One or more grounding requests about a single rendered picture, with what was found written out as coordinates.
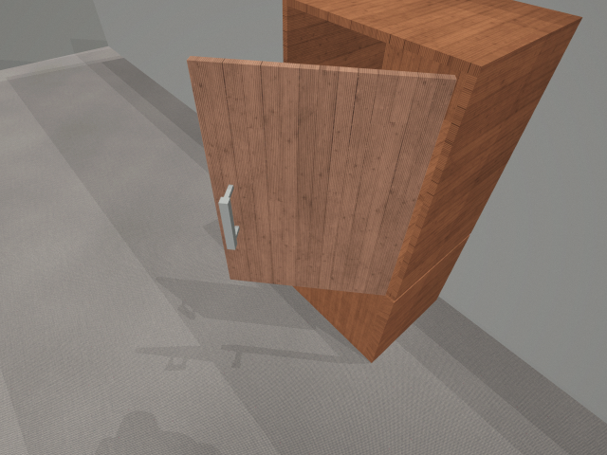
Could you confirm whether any handle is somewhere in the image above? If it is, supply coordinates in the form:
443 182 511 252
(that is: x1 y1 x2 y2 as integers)
218 185 240 250

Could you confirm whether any cupboard door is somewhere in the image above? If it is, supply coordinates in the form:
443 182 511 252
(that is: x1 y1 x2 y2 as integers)
187 56 457 296

